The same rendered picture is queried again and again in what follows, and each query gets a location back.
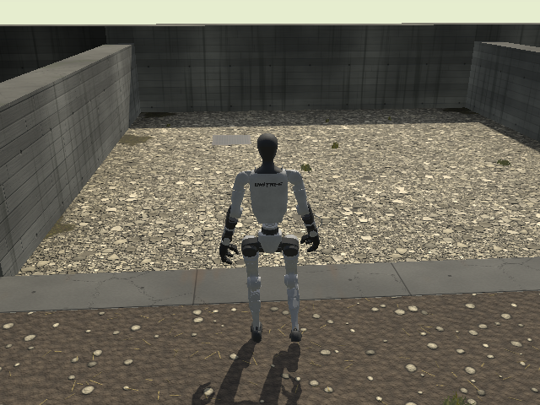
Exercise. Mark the robot left hand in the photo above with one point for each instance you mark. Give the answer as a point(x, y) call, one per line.
point(223, 252)

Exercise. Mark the robot left upper arm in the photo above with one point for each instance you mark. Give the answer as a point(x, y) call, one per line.
point(238, 193)

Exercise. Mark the robot left thigh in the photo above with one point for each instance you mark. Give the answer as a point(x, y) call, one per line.
point(249, 247)

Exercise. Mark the robot left forearm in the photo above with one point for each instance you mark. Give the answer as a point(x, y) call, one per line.
point(229, 228)

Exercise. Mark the robot right forearm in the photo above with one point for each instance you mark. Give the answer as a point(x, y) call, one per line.
point(310, 223)

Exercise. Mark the robot right hand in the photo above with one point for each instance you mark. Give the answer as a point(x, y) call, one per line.
point(307, 239)

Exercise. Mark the right robot shin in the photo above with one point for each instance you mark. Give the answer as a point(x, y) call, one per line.
point(294, 303)

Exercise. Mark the robot right upper arm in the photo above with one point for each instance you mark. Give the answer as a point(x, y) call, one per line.
point(294, 177)

